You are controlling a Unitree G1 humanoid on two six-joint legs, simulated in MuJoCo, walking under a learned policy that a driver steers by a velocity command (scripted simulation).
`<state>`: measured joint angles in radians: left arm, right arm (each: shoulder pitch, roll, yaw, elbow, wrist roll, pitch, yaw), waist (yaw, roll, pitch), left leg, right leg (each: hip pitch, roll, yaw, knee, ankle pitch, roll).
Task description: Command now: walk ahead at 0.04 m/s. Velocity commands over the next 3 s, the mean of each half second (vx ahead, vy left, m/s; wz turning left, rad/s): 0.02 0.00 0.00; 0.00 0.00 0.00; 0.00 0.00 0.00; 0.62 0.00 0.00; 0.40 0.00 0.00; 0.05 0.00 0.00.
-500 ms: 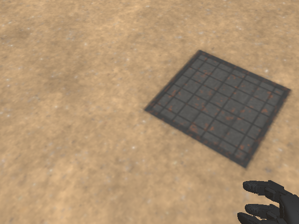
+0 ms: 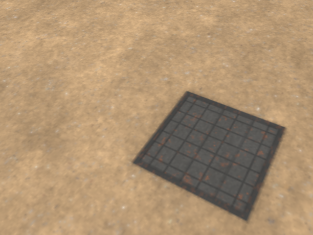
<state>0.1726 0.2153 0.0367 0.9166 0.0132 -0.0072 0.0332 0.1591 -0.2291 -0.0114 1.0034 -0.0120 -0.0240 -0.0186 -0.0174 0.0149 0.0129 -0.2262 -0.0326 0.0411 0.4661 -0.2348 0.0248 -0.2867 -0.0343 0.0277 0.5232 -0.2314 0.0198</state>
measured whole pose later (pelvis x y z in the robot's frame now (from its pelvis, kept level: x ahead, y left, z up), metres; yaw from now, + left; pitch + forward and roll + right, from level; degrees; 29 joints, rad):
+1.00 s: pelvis +0.02 -0.01 +0.00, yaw +0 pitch -1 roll +0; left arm 0.21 0.20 0.03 1.11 0.00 0.01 0.04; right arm 0.23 -0.19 -0.01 1.13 0.00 0.00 -0.04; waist 0.00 0.00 0.04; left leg -0.18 0.00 0.02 0.48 -0.27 0.01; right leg -0.22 -0.01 0.01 0.48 -0.24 0.01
